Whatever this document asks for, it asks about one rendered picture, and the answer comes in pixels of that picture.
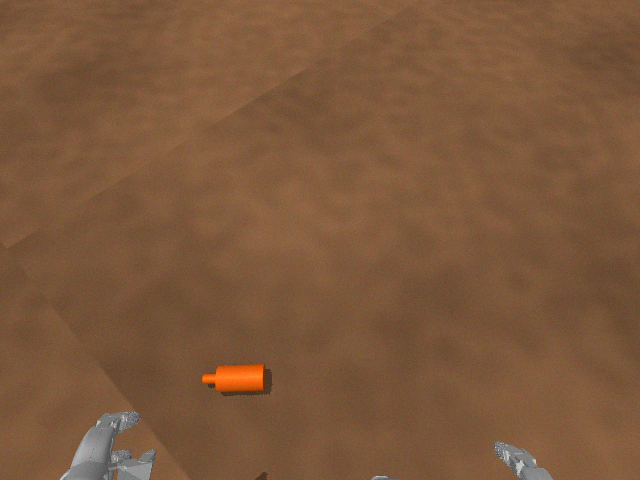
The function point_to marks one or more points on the left robot hand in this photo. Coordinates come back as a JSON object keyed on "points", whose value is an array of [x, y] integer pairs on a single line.
{"points": [[98, 442]]}

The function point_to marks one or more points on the bottle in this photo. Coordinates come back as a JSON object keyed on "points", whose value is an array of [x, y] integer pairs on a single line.
{"points": [[233, 378]]}

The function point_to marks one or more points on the left robot arm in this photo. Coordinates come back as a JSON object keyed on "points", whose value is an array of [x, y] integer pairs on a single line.
{"points": [[87, 471]]}

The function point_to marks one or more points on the right robot hand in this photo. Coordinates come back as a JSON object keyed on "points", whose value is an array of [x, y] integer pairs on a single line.
{"points": [[522, 464]]}

